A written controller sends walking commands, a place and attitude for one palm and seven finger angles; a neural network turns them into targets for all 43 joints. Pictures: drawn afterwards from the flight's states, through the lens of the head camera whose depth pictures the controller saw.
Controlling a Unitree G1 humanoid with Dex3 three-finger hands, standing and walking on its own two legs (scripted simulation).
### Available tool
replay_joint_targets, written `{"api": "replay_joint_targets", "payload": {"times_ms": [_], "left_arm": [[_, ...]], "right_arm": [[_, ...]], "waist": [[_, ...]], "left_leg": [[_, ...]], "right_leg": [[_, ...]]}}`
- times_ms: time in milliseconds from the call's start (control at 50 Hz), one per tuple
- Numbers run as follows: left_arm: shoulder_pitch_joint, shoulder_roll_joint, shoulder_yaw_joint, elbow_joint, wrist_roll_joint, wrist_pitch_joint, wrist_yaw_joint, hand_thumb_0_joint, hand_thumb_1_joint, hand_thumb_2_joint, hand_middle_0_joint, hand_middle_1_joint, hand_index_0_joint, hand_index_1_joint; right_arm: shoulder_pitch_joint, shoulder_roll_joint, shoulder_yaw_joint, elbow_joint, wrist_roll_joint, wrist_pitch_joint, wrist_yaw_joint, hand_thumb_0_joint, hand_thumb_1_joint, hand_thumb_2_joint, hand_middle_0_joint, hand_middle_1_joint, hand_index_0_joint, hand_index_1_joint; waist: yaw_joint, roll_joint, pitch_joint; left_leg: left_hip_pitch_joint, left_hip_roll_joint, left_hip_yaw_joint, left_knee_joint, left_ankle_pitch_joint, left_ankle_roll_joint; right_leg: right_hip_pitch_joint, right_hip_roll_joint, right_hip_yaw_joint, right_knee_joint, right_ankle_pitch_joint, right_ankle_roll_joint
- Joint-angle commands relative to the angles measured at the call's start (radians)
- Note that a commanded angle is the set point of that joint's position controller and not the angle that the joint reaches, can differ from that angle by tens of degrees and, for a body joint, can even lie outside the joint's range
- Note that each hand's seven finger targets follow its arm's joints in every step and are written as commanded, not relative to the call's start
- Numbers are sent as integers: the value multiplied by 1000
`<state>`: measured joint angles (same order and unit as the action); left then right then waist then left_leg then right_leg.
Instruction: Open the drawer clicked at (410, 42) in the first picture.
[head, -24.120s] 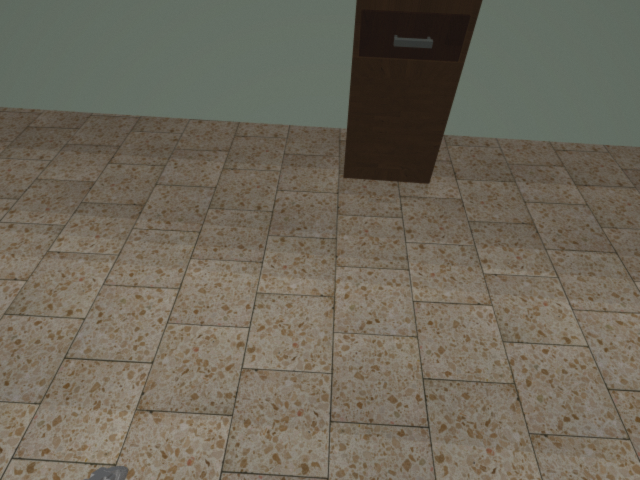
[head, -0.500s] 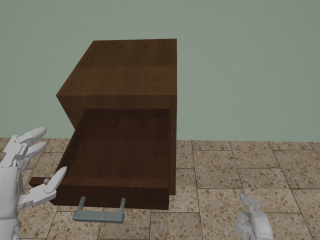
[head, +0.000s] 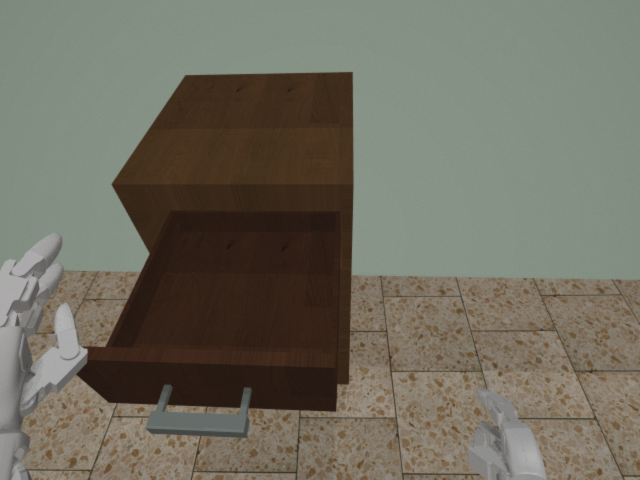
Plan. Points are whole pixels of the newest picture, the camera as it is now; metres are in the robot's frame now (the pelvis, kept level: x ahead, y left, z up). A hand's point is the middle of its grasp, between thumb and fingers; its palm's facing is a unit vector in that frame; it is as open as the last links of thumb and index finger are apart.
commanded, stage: step back with the hand held close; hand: left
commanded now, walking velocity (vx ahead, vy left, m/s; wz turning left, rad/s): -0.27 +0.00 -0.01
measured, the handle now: (202, 408) +0.23 +0.21 -0.09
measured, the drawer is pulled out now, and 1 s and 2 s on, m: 0.30 0.30 0.30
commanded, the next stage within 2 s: stop stepping back and stand still in 1.26 s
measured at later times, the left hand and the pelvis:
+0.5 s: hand (28, 412) +0.13 +0.26 +0.15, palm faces +0.29 -0.81 -0.51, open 7.4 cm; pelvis -0.06 +0.03 -0.01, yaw -1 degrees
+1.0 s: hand out of the picture +0.08 +0.25 +0.16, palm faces +0.33 -0.81 -0.48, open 7.4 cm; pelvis -0.12 +0.02 -0.03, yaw +0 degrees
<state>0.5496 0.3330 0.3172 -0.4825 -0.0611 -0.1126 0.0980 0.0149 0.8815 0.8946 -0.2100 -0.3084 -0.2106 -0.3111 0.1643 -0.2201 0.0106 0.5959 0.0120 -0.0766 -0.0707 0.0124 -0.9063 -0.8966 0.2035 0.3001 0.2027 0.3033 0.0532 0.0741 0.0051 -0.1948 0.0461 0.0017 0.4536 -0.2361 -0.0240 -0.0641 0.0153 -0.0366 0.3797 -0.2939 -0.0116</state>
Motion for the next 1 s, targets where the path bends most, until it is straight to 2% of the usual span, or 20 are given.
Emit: {"api": "replay_joint_targets", "payload": {"times_ms": [0,60,100,160,240,300,360,440,500,560,600,680,760,820,860,900,920,940,960,980], "left_arm": [[4,171,135,-176,13,-101,9,0,900,900,-200,-300,-200,-300],[65,176,137,-227,11,-105,8,0,900,900,-200,-300,-200,-300],[105,190,154,-251,10,-103,15,0,900,900,-200,-300,-200,-300],[122,242,200,-322,8,-108,27,0,900,900,-200,-300,-200,-300],[160,233,203,-356,0,-109,39,0,900,900,-200,-300,-200,-300],[168,228,206,-361,-4,-113,46,0,900,900,-200,-300,-200,-300],[167,226,210,-368,-1,-121,51,0,900,900,-200,-300,-200,-300],[157,207,204,-355,-2,-137,56,0,900,900,-200,-300,-200,-300],[125,205,193,-370,2,-149,64,0,900,900,-200,-300,-200,-300],[87,229,203,-388,8,-163,74,0,900,900,-200,-300,-200,-300],[81,206,179,-380,10,-166,79,0,900,900,-200,-300,-200,-300],[77,211,187,-377,13,-169,89,0,900,900,-200,-300,-200,-300],[97,225,224,-373,22,-184,86,0,900,900,-200,-300,-200,-300],[112,221,229,-407,14,-200,75,0,900,900,-200,-300,-200,-300],[108,231,245,-405,14,-208,69,0,900,900,-200,-300,-200,-300],[105,214,226,-404,9,-210,66,0,900,900,-200,-300,-200,-300],[101,224,225,-410,7,-211,68,0,900,900,-200,-300,-200,-300],[86,229,219,-399,5,-208,75,0,900,900,-200,-300,-200,-300],[75,248,235,-395,6,-202,84,0,900,900,-200,-300,-200,-300],[70,230,213,-388,12,-191,89,0,900,900,-200,-300,-200,-300]], "right_arm": [[-124,-101,-45,-177,-3,-11,-3,0,-900,-900,200,300,200,300],[-130,-112,-57,-201,2,15,1,0,-900,-900,200,300,200,300],[-128,-105,-62,-214,6,30,1,0,-900,-900,200,300,200,300],[-132,-107,-71,-224,6,39,-3,0,-900,-900,200,300,200,300],[-118,-99,-73,-235,9,38,-3,0,-900,-900,200,300,200,300],[-113,-100,-73,-231,9,24,-3,0,-900,-900,200,300,200,300],[-111,-108,-75,-227,8,4,-3,0,-900,-900,200,300,200,300],[-100,-106,-70,-224,15,-22,-1,0,-900,-900,200,300,200,300],[-84,-105,-67,-218,13,-38,-3,0,-900,-900,200,300,200,300],[-77,-114,-72,-203,5,-50,-7,0,-900,-900,200,300,200,300],[-72,-105,-66,-201,5,-55,-6,0,-900,-900,200,300,200,300],[-72,-105,-65,-196,3,-60,-8,0,-900,-900,200,300,200,300],[-95,-117,-68,-214,12,-78,-5,0,-900,-900,200,300,200,300],[-81,-110,-67,-210,11,-98,4,0,-900,-900,200,300,200,300],[-79,-116,-69,-197,3,-106,6,0,-900,-900,200,300,200,300],[-62,-108,-73,-193,11,-105,13,0,-900,-900,200,300,200,300],[-57,-103,-78,-189,9,-103,16,0,-900,-900,200,300,200,300],[-49,-93,-80,-166,5,-95,17,0,-900,-900,200,300,200,300],[-41,-94,-88,-136,-3,-86,18,0,-900,-900,200,300,200,300],[-51,-67,-79,-123,-10,-74,23,0,-900,-900,200,300,200,300]], "waist": [[-40,-95,-49],[-37,-60,-125],[-37,-70,-158],[-35,-40,-199],[-39,5,-195],[-40,14,-177],[-42,63,-156],[-53,18,-111],[-62,-25,-89],[-70,-36,-71],[-71,-50,-63],[-69,1,-65],[-51,141,-87],[-48,82,-125],[-52,73,-123],[-58,-23,-109],[-64,-86,-101],[-71,-168,-98],[-72,-216,-131],[-76,-261,-147]], "left_leg": [[72,-1,26,19,220,56],[85,18,31,13,329,57],[85,31,25,10,382,58],[78,44,22,13,426,56],[31,63,3,6,426,54],[-30,82,-22,-20,340,59],[-127,99,-43,-53,180,69],[-257,100,-63,-65,-101,76],[-257,73,-65,-33,-213,67],[-204,49,-57,18,-234,54],[-186,47,-67,29,-224,50],[-230,75,-96,-32,-252,57],[-480,190,-195,-195,-415,110],[-430,178,-156,-103,-280,111],[-458,161,-133,-76,-327,102],[-415,94,-86,27,-353,75],[-324,41,-50,125,-327,50],[-213,-15,-7,275,-260,19],[-112,-51,16,411,-194,1],[-89,-59,3,460,-153,2]], "right_leg": [[-159,-96,60,-66,473,15],[-123,-89,48,-24,489,19],[-112,-82,36,3,475,23],[-104,-77,32,38,463,23],[-114,-64,20,81,387,23],[-122,-53,11,106,282,25],[-110,-46,12,142,195,23],[-119,-51,36,153,125,22],[-189,-69,75,94,48,12],[-291,-87,118,19,-61,-5],[-324,-93,116,11,-95,-8],[-283,-66,85,56,-103,4],[-46,4,25,305,-40,33],[-72,-13,42,306,49,24],[-71,-25,67,279,46,19],[-176,-66,137,180,-39,-6],[-299,-117,212,73,-103,-36],[-427,-202,296,-31,-137,-75],[-495,-281,350,-87,-77,-123],[-470,-319,325,-84,45,-140]]}}
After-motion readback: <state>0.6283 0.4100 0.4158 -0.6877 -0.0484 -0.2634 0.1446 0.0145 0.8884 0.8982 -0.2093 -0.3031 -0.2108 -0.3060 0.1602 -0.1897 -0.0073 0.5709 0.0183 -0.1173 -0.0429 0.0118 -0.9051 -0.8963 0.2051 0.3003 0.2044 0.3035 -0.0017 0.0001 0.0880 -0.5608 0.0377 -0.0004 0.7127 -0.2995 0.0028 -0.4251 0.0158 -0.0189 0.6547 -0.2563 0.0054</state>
